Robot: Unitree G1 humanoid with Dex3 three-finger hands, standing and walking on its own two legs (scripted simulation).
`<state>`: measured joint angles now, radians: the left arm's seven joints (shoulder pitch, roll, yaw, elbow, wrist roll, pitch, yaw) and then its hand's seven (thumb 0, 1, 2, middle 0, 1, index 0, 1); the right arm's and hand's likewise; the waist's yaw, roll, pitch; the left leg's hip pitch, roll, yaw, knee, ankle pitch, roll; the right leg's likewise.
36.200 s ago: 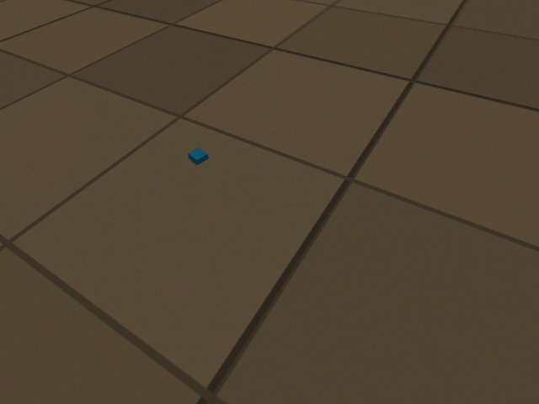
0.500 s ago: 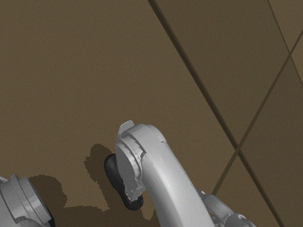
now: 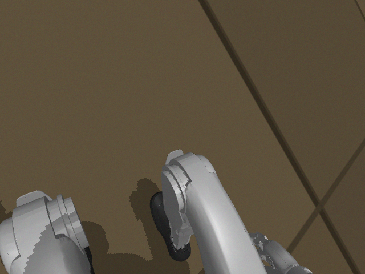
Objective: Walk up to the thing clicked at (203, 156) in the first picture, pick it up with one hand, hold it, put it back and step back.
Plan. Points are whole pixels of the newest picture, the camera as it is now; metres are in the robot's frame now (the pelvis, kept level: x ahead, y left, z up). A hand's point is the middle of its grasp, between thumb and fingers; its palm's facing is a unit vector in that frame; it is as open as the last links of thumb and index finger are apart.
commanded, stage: go down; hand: left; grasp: from above
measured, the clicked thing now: out of the picture +0.51 +0.36 -0.30
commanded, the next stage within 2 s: none
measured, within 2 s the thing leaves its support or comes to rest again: neither
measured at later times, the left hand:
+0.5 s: hand out of the picture +0.47 +0.39 +0.01, palm faces -0.43 -0.10 -0.90, open 13.1 cm
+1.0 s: hand out of the picture +0.46 +0.39 +0.09, palm faces -0.43 -0.10 -0.90, open 13.3 cm
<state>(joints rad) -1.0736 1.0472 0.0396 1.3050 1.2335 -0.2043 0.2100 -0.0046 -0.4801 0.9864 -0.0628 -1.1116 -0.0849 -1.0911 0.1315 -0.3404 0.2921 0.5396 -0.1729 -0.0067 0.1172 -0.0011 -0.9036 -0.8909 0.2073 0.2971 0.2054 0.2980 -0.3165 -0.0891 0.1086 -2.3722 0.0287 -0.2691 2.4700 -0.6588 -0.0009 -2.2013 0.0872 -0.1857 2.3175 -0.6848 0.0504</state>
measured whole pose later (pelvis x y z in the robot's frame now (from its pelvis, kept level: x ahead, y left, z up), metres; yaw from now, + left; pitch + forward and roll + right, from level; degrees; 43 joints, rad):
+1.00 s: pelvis -0.01 +0.00 +0.14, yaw +9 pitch +35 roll -8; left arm -1.09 0.92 0.01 1.15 1.12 -0.27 -0.10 0.00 -0.40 0.88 -0.06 -1.18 -0.13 -1.10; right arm 0.22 -0.25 0.13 0.63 -0.05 0.12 -0.02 0.00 -0.91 -0.89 0.21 0.30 0.21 0.30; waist -0.24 0.03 -0.10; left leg -2.01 0.04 -0.10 1.97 -0.58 0.02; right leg -1.91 0.04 -0.06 1.91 -0.62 0.04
